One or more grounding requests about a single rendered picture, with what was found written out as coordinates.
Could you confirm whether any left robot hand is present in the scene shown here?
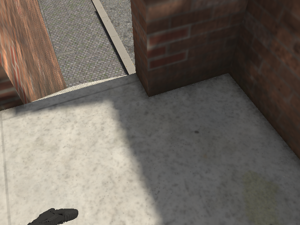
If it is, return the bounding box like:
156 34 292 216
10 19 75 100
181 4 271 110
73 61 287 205
27 208 79 225

